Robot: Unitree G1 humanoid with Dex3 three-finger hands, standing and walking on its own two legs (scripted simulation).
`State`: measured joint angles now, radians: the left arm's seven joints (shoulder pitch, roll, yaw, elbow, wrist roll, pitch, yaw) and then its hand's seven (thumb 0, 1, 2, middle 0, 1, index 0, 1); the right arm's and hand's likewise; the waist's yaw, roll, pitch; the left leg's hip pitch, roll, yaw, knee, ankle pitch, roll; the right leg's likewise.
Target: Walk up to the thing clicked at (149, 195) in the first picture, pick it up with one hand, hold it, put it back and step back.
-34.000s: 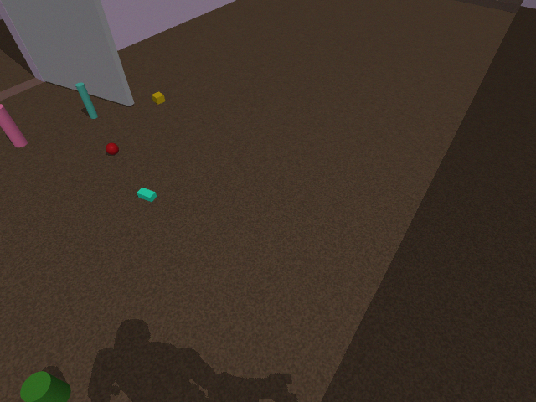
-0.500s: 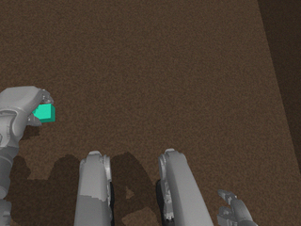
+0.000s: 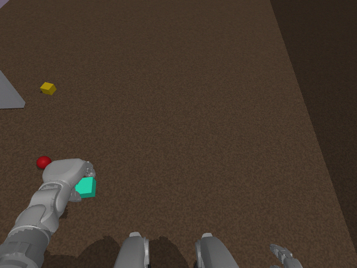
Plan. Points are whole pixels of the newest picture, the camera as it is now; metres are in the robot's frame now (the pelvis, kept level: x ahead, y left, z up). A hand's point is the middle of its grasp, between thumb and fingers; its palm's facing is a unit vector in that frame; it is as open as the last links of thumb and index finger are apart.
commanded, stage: lift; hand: left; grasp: from above
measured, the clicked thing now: (77, 188) +0.35 +0.25 -0.12
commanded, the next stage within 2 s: hold in 0.40 s
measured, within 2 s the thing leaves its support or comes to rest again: neither
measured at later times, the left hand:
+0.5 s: hand (74, 165) +0.36 +0.22 +0.00, palm faces -0.46 -0.06 -0.89, open 7.4 cm
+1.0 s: hand (70, 153) +0.36 +0.21 +0.05, palm faces -0.46 -0.04 -0.89, open 7.4 cm
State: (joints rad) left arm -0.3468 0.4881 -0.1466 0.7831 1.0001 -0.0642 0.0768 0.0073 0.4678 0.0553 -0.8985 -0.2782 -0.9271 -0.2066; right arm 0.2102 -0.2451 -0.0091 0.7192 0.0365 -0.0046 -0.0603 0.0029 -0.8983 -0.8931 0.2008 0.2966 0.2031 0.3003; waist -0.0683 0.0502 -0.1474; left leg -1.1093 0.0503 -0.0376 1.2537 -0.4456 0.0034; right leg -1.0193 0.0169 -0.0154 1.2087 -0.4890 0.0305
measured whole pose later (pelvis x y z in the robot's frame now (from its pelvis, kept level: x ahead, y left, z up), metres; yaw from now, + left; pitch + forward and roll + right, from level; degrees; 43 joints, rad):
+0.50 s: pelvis +0.04 +0.00 +0.08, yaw +0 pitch +10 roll -1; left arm -0.34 0.40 -0.19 0.83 1.00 -0.02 0.11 0.01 0.42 0.15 -0.88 -0.33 -0.91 -0.26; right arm 0.26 -0.24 -0.04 0.75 0.04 0.01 -0.06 0.00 -0.90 -0.89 0.20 0.30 0.20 0.30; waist -0.05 0.04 -0.08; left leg -0.65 0.04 0.01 0.82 -0.33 0.00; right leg -0.59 0.00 0.02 0.79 -0.37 0.03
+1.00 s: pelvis +0.06 -0.01 +0.10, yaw +0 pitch +5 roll +0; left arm -0.28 0.41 -0.21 0.72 1.00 -0.03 0.01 0.01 0.44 0.13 -0.87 -0.33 -0.90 -0.25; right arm 0.21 -0.25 -0.04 0.71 0.06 0.04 -0.06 0.00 -0.89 -0.89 0.20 0.30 0.20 0.30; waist -0.01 0.04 -0.05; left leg -0.43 0.03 0.03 0.63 -0.28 0.00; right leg -0.39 -0.01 0.04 0.63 -0.33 0.02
